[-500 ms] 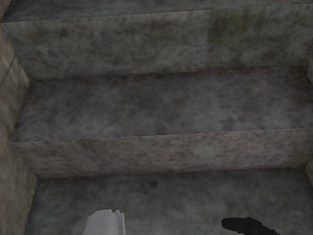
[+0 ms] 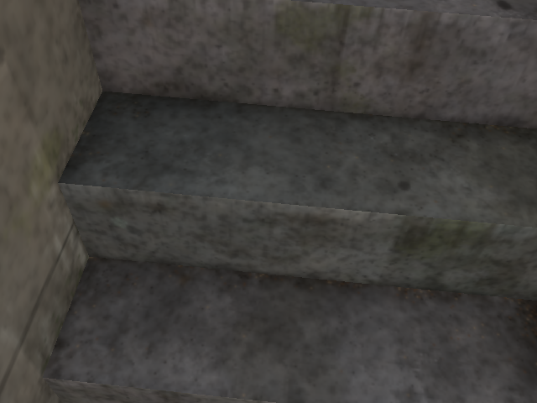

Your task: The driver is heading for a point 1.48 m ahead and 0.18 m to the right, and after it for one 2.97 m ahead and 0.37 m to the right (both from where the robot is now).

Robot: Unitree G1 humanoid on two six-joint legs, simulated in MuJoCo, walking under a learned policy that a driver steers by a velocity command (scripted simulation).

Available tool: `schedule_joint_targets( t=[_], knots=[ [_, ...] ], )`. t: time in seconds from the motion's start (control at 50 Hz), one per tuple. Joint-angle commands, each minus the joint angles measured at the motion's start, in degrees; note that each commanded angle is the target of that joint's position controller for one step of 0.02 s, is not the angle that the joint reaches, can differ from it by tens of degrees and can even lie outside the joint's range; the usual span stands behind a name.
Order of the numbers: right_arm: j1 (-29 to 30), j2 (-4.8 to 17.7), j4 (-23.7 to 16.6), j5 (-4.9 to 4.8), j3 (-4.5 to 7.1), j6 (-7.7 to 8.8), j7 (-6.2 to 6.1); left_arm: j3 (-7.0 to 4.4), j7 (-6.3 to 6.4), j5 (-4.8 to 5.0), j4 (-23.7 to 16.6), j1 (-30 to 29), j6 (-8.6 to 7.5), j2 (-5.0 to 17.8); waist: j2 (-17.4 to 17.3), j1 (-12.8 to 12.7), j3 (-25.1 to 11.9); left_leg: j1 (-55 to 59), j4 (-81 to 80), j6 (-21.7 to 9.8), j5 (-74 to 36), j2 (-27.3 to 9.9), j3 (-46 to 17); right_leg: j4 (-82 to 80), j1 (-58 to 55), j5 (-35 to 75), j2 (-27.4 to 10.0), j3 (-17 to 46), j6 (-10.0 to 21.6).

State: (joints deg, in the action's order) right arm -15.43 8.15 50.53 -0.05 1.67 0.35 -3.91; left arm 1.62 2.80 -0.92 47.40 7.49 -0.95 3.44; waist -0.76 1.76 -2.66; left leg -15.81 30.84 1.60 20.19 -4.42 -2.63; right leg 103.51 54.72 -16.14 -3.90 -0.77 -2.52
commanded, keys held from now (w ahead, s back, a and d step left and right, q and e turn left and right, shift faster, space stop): no key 1.00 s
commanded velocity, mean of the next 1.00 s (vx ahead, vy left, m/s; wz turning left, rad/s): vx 0.01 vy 0.00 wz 0.04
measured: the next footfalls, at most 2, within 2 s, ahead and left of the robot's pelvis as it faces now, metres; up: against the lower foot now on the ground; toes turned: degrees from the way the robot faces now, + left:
right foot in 0.12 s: -0.03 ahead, -0.17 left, +0.05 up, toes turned -9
left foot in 0.42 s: +0.25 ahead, +0.09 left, +0.21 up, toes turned -2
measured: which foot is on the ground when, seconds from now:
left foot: down 0.00-0.08, up 0.10-0.40, down 0.42-0.98, up 1.00-1.00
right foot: down 0.00-0.02, up 0.04-0.10, down 0.12-0.42, up 0.44-1.00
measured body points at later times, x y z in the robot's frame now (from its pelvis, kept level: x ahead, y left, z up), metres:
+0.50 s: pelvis +0.10 -0.01 +0.11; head +0.08 -0.01 +0.56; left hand +0.22 +0.27 +0.00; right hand +0.26 -0.23 +0.02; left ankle +0.20 +0.09 -0.53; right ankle -0.04 -0.17 -0.49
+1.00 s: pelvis +0.04 -0.08 +0.09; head +0.06 -0.11 +0.54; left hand +0.07 +0.20 -0.03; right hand +0.27 -0.29 -0.01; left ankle +0.20 +0.09 -0.52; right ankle -0.02 -0.26 -0.64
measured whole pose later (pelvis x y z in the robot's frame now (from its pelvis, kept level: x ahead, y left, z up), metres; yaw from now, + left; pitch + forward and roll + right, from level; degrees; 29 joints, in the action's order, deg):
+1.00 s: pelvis +0.04 -0.08 +0.09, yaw +0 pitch +1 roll +2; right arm 1.2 8.9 40.0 -1.4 1.1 -2.0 -7.7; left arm -2.3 1.4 -0.8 49.8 18.3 3.8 14.4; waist -2.1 -1.7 0.3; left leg -52.5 69.9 0.1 20.3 -0.5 -3.7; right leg 34.1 13.1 19.5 -7.6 3.3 2.9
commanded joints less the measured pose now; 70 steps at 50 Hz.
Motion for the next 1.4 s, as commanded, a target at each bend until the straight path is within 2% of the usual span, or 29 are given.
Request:
schedule_joint_targets(
  t=[0.02, 0.06, 0.1, 0.12, 0.16, 0.22, 0.26, 0.32, 0.38, 0.42, 0.44, 0.46, 0.5, 0.52, 0.56, 0.66, 0.86, 0.92, 1.0, 1.04, 1.08, 1.1, 1.14, 1.18, 1.2, 1.26, 1.3, 1.36, 1.4],
  knots=[
    [2.8, 7.8, -4.2, 0.6, 2.31, -0.28, -1.0, 0.13, -2.51, -1.26, -6.2, -6.7, -1.34, 2.5, -5.7, -2.5, -5.7, 13.6, -4.0, -9.3, -51.7, -9.5, -3.4, -29.4, -7.2, -5.7, -3.6, 2.0, 1.0],
    [8.6, 13.1, -7.9, 0.43, 3.02, 0.17, -1.31, -3.67, -2.45, -1.23, -5.8, 0.6, -2.27, 9.7, -8.5, -8.1, -8.2, 13.4, 4.8, -7.8, -74.0, -6.0, -2.8, -64.3, -29.4, 2.6, 1.0, -3.3, 2.5],
    [13.5, 9.0, -10.8, -0.63, 2.25, 2.72, 0.69, -6.4, -1.68, -0.16, 3.8, 19.0, -3.45, 14.7, -2.6, -13.5, -4.9, 12.3, 30.0, -2.3, -58.5, 3.3, 1.4, -102.4, -46.1, 41.3, 0.5, -1.8, 4.5],
    [-5.0, 3.2, -4.7, -1.12, 1.93, 3.44, 2.23, -6.96, -1.37, -0.93, 7.0, 16.7, -3.62, 17.1, 23.9, -3.5, -7.9, -28.6, 58.1, 1.3, 7.7, 11.8, -5.1, -80.8, -72.6, 77.1, -13.5, 14.6, 18.0],
    [3.5, -2.5, -5.9, -1.61, 0.07, 6.4, 4.21, -6.73, 0.63, -4.22, 4.7, 16.5, -1.83, 12.6, 17.7, -9.0, -7.2, -49.1, 95.0, 0.9, 15.6, 13.2, -10.5, -78.7, -76.6, 87.4, -17.3, 11.6, 19.5],
    [15.7, -4.3, -12.1, -2.26, -1.79, 6.77, 4.09, -6.45, -0.54, -1.2, 9.2, 23.4, -1.57, 7.0, 15.3, -11.5, 0.9, -72.7, 115.3, -3.4, 25.0, 12.7, -5.8, -79.2, -79.4, 71.0, -14.9, 7.1, 13.4],
    [17.9, -6.1, -18.3, -3.34, -4.09, 5.82, 4.68, -5.18, -0.65, -0.62, 5.9, 14.9, -1.65, 6.1, 8.7, -4.7, 4.4, -76.4, 116.0, -4.7, 29.3, 8.6, -5.9, -82.5, -67.2, 65.9, -15.7, 2.0, 10.0],
    [16.1, -2.0, -25.2, -1.41, -5.76, 2.53, 4.67, -6.98, 1.56, 1.05, -2.7, -2.5, 0.38, 22.4, 2.7, 7.6, 0.6, -24.1, 60.6, -3.1, -5.3, 5.6, 10.0, -104.6, -20.5, 55.2, -6.5, -11.5, 10.4],
    [-7.3, 7.2, -16.0, 2.32, -0.89, 0.09, 2.66, -9.11, -0.07, -0.17, -2.3, -0.6, 0.0, 32.3, 12.4, 16.0, -17.1, 2.5, 56.4, -3.5, -7.6, 11.0, 11.7, -93.1, -42.8, 116.5, -12.0, -9.2, 16.3],
    [-7.3, 8.9, -16.2, 5.25, 0.83, -1.97, 0.47, -6.61, -0.44, 4.55, -0.5, -0.3, -1.91, 22.7, 13.6, 14.9, -9.2, -6.9, 16.3, -6.7, -2.8, 9.9, -1.6, -74.0, -57.7, 93.3, -10.6, -3.6, 14.3],
    [3.8, 9.6, -15.7, 5.15, 0.55, -1.79, 0.91, -5.59, 0.84, 2.95, 0.1, 11.9, -0.42, 13.6, -9.8, 2.9, -6.7, -0.6, 2.5, -19.3, -15.7, -4.7, -32.8, -39.5, -38.5, 20.3, 3.8, 1.2, 7.8],
    [-0.8, 8.0, -15.1, 7.02, -1.02, -1.78, 0.73, -6.52, -1.61, 3.9, 4.1, 17.7, -1.74, 12.7, -12.6, 3.6, -14.1, -5.9, -3.9, -25.2, -23.8, -10.9, -50.3, -4.7, -37.0, -1.9, 14.5, 21.3, 4.2],
    [6.5, 1.1, -10.2, 0.74, -2.16, -1.33, 2.83, -5.26, -2.64, 5.38, -2.0, 14.1, 0.59, 7.9, -6.3, -4.1, 1.0, -28.0, -7.7, -14.6, 25.5, -8.2, -43.8, 10.0, -23.9, -9.8, 11.5, 21.0, 3.8],
    [11.4, -0.4, -8.3, -1.82, -2.19, -1.24, 3.18, -4.04, -1.47, 2.61, -4.7, 11.6, 2.21, 7.1, -5.1, -6.4, 8.7, -35.5, -3.3, -10.3, 34.3, -5.4, -35.9, 9.2, -18.9, -8.1, 10.2, 16.9, 4.0],
    [13.1, 0.8, -6.4, -0.7, -1.75, -0.24, 2.34, -2.91, -0.86, 0.97, -3.6, 14.3, 3.78, 8.6, -3.5, -7.1, 10.5, -37.5, 3.2, -8.4, 26.2, -2.5, -22.5, 12.6, -17.9, 3.0, 10.0, 11.6, 4.2],
    [9.6, 0.7, -5.8, 2.48, -3.28, 0.32, 0.13, -2.67, 1.38, 2.61, -1.0, 12.4, 2.77, 7.7, -6.0, -4.9, 1.6, -28.8, 4.1, -9.9, 17.7, -3.5, -14.5, -0.3, -16.3, 22.5, 8.1, 9.0, 2.6],
    [10.5, 7.4, -10.3, 2.5, 0.6, 0.04, -4.06, -3.58, 0.29, 1.57, -3.0, 7.5, 4.74, 11.7, -19.9, 0.5, -5.0, -17.3, 8.9, -17.7, 6.5, -10.1, -28.0, -4.9, -14.3, 4.2, 5.4, 8.9, 0.3],
    [22.5, 8.8, -13.9, -0.36, 1.0, -1.73, -4.65, -4.33, -0.26, 0.62, 0.6, 21.8, 5.13, 13.7, -11.9, -8.1, -6.0, -23.6, 15.1, -11.6, -11.7, -3.9, -13.1, -47.9, -33.3, 16.9, -3.1, 6.4, 1.8],
    [8.3, -5.8, -11.4, -3.11, -2.2, -2.11, -2.77, -0.92, -2.63, -0.33, 7.8, 15.6, 5.09, 1.8, 14.2, -1.5, 3.9, -31.0, 55.6, -4.2, 8.2, 9.0, 3.5, -99.1, -43.3, 50.9, -4.2, -0.4, 7.5],
    [6.3, -11.3, -14.0, -3.46, -3.02, -1.53, -0.11, 0.75, -2.02, -1.93, 5.9, 9.5, 0.96, 4.9, 24.4, 2.1, 0.2, -46.4, 101.5, -1.4, 29.4, 12.9, 2.0, -78.9, -46.5, 93.4, -9.2, 3.6, 6.0],
    [5.0, -4.4, -18.5, 0.62, -3.2, -1.3, 1.73, -3.6, 0.48, 1.21, 5.8, 7.5, 2.22, 17.5, 17.3, 6.6, 1.9, -51.0, 80.5, 2.8, 19.2, 0.0, -6.4, -79.3, -54.0, 61.8, -15.4, 5.4, 13.5],
    [16.9, -3.0, -20.7, 1.5, -3.51, -0.8, 3.05, -4.32, 1.79, 1.61, 4.3, 10.2, 4.82, 18.0, 13.5, -0.1, 3.1, -56.7, 74.3, 4.0, 21.3, 0.9, 0.4, -80.9, -61.8, 58.2, -12.7, 4.3, 14.6],
    [36.3, -4.5, -27.3, -0.42, -5.87, -0.02, 4.08, -5.71, 4.84, 1.71, 3.7, 21.1, 6.68, 21.4, 5.6, -8.0, 5.6, -61.9, 65.1, 4.4, 24.8, -3.1, 6.9, -85.7, -68.5, 64.5, -18.3, 7.5, 14.2],
    [27.6, -1.7, -29.7, -3.06, -5.99, -1.24, 4.06, -7.71, 5.67, 4.23, 0.8, 19.4, 6.54, 25.5, 19.2, -3.9, 1.6, -51.4, 52.6, 1.6, 21.3, -8.5, 1.8, -93.5, -64.3, 44.9, -26.6, 16.2, 16.5],
    [28.4, 1.5, -28.4, -2.56, -4.52, -1.64, 3.55, -7.06, 5.71, 4.17, 0.7, 22.3, 6.43, 22.2, 12.6, -6.5, 1.7, -52.6, 59.7, 0.7, 25.4, -7.1, 1.8, -94.9, -63.1, 30.2, -22.8, 11.7, 15.4],
    [26.8, -3.7, -26.7, -1.41, -5.9, -1.69, 2.58, -5.73, 5.4, 1.52, 2.0, 23.0, 6.41, 17.7, 9.9, -5.0, 8.7, -48.2, 57.3, -0.7, 27.2, -5.4, 3.8, -97.5, -53.3, 20.6, -17.6, 4.9, 12.4],
    [21.9, -5.1, -28.0, -1.36, -6.42, -0.63, 3.01, -5.89, 4.45, 1.29, 1.3, 19.1, 5.99, 18.2, 11.6, -1.2, 2.1, -36.1, 49.7, -3.1, 28.1, -3.9, 4.1, -96.2, -49.2, 28.8, -13.4, 0.8, 12.6],
    [14.6, -3.8, -26.1, 0.26, -5.09, -0.41, 2.21, -6.62, 2.79, 2.36, 1.4, 22.0, 5.37, 21.6, 0.2, 2.8, -10.8, -17.9, 38.0, -5.4, 5.8, 0.4, 2.2, -89.9, -49.6, 51.2, -10.6, -2.9, 10.5],
    [10.3, -2.1, -21.6, 0.59, -3.31, -2.38, 1.11, -6.2, 1.91, 1.98, 0.9, 21.7, 5.77, 19.8, -0.1, 2.9, -12.1, -12.6, 39.0, -5.8, 8.5, 3.5, 1.3, -88.5, -45.5, 33.6, -9.2, -2.4, 10.8]
  ],
)
Keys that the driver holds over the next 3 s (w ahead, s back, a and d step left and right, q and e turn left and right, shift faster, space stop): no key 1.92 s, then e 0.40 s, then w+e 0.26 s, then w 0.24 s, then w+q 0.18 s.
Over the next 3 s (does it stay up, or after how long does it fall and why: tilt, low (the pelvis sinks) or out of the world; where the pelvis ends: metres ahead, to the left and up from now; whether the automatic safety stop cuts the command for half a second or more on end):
stays up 0.07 -0.03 0.02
